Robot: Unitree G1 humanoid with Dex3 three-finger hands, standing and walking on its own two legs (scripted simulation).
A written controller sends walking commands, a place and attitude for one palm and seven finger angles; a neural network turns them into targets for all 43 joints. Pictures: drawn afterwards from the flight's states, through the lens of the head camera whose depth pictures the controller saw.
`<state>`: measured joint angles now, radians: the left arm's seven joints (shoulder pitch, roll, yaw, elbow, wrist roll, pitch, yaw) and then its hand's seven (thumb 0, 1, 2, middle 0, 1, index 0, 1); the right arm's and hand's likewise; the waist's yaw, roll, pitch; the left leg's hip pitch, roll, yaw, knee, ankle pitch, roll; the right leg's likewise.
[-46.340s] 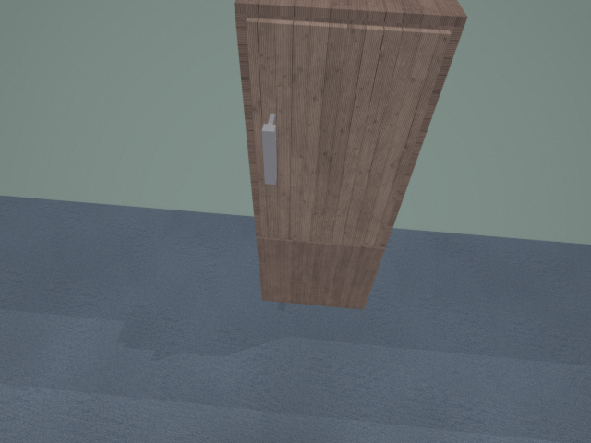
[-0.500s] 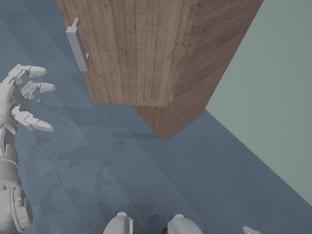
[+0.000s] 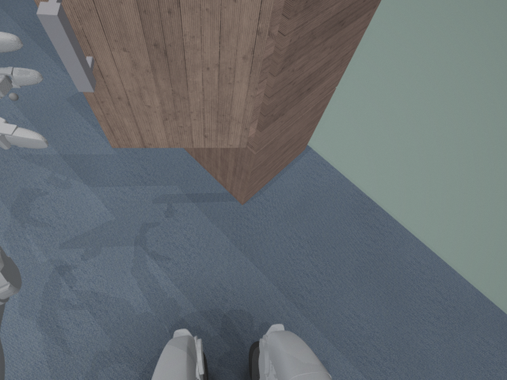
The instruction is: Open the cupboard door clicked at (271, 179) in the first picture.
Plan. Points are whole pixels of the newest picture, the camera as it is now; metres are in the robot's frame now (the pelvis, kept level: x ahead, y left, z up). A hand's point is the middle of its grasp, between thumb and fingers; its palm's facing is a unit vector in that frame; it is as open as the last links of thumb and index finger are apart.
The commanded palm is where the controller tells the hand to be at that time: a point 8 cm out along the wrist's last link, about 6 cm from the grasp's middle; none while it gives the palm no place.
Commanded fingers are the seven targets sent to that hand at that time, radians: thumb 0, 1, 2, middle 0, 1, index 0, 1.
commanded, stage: move the hooked fingers beside the handle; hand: left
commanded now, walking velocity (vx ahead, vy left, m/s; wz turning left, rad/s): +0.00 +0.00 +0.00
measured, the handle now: (73, 42) +0.62 +0.24 +0.07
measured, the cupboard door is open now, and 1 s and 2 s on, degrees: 49 49 49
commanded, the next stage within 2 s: slide the fingers in behind the handle in 1.84 s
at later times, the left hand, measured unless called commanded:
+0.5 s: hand (22, 50) +0.58 +0.29 +0.09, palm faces +0.00 -1.00 -0.02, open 14.0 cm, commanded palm +0.58 +0.32 +0.08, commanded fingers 0.00 -0.50 0.30 -0.30 -1.20 -0.30 -1.20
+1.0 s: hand (23, 60) +0.57 +0.30 +0.08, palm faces -0.03 -1.00 -0.01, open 14.0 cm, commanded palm +0.57 +0.32 +0.07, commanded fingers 0.00 -0.50 0.30 -0.30 -1.20 -0.30 -1.20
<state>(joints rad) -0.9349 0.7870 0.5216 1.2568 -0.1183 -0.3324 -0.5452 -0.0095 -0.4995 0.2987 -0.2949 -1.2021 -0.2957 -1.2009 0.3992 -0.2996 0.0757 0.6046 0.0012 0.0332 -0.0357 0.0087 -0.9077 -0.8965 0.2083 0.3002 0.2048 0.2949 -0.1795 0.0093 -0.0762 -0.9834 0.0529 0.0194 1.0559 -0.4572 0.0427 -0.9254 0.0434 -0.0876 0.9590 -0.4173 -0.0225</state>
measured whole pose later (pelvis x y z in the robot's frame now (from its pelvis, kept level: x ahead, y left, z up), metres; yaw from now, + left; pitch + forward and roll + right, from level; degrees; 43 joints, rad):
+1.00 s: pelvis +0.02 +0.02 +0.00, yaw -1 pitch +28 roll -7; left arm -1.11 0.90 0.50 1.28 -0.03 -0.23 -0.51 -0.01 -0.50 0.30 -0.29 -1.20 -0.29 -1.20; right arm 0.45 -0.28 0.09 0.58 -0.03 0.12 0.00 0.00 -0.91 -0.90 0.21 0.30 0.21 0.29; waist -0.26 0.03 -0.08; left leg -1.08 0.06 -0.02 1.07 -0.48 0.06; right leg -0.99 0.06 -0.11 0.91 -0.41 0.00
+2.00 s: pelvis +0.01 +0.02 -0.02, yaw -2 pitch +30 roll -8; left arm -1.21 0.98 0.51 1.34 0.01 -0.22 -0.49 -0.01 -0.50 0.30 -0.29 -1.20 -0.30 -1.20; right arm 0.45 -0.27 0.13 0.59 -0.03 0.09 -0.01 0.00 -0.91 -0.90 0.21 0.30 0.21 0.29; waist -0.30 0.05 -0.07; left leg -1.17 0.06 -0.02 1.14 -0.50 0.06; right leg -1.07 0.06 -0.12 0.97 -0.42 0.00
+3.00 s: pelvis +0.01 +0.00 -0.01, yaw -1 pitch +29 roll -7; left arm -1.18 0.80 0.44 1.32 -0.05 -0.27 -0.38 -0.01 -0.50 0.30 -0.29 -1.20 -0.29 -1.23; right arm 0.44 -0.26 0.10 0.64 -0.04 0.07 0.01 0.00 -0.91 -0.90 0.21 0.30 0.20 0.29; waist -0.26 0.05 -0.07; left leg -1.14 0.06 -0.02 1.13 -0.49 0.04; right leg -1.06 0.06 -0.12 0.99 -0.44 -0.02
